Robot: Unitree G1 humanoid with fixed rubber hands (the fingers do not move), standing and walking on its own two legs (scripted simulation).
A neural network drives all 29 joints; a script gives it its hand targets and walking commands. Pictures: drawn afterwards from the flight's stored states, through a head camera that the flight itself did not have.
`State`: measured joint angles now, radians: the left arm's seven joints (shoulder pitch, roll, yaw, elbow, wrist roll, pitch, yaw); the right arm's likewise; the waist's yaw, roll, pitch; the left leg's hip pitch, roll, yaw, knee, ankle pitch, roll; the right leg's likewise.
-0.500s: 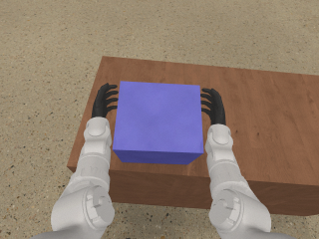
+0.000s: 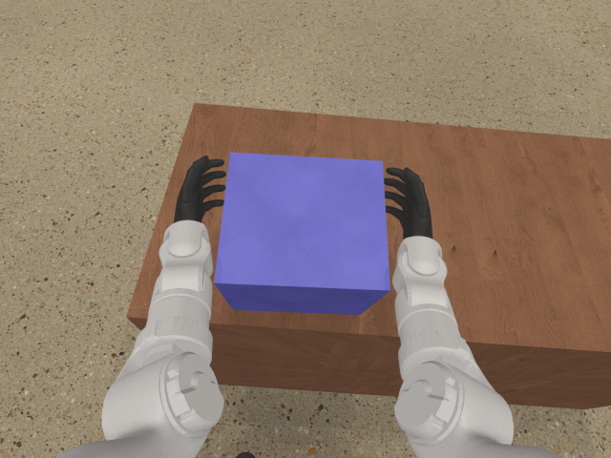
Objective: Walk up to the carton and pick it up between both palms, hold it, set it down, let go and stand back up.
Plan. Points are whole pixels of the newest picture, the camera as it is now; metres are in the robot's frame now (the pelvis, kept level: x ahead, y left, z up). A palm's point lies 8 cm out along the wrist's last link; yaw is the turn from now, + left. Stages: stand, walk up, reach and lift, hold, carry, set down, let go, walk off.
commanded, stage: set down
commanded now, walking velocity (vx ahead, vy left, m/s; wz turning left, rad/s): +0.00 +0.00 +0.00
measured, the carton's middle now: (301, 241) +0.42 +0.03 -0.04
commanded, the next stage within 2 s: none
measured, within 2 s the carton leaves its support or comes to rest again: rests again in 0.76 s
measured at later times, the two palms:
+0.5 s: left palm (191, 215) +0.41 +0.18 +0.03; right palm (414, 229) +0.41 -0.12 +0.04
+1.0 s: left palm (190, 222) +0.42 +0.19 +0.00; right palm (401, 229) +0.43 -0.12 +0.00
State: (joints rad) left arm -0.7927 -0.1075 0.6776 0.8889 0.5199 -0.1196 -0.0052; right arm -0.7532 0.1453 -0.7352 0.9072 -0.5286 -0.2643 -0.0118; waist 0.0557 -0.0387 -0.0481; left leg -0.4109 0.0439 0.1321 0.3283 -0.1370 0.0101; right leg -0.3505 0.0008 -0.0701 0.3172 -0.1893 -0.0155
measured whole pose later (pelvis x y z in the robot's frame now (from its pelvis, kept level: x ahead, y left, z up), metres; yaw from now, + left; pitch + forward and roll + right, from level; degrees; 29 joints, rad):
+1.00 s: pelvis -0.01 +0.01 -0.02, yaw -1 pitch +26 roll -2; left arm -0.94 0.13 0.23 1.39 0.03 -0.34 0.13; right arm -0.90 -0.08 -0.25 1.29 -0.03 -0.29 -0.09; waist 0.04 -0.01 -0.26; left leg -0.82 0.08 0.10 0.57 -0.21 0.02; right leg -0.73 0.02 -0.08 0.50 -0.24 -0.01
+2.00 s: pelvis -0.03 +0.00 -0.02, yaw -2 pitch +23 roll -1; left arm -1.05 0.33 -0.07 1.36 -0.31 -0.14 0.05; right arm -1.07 -0.39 0.19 1.35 0.48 -0.12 0.00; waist 0.08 -0.02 -0.29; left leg -0.77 0.06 0.05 0.57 -0.19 -0.01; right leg -0.71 0.03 -0.04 0.54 -0.22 -0.02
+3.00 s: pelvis -0.04 +0.01 -0.01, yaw -1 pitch +10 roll -1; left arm -0.58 0.22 0.07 1.03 -0.15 -0.21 0.03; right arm -0.59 -0.30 0.14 1.12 0.36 -0.27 0.01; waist 0.07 -0.03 -0.15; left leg -0.47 0.03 0.04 0.46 -0.16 0.00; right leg -0.41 0.02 -0.03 0.44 -0.20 -0.01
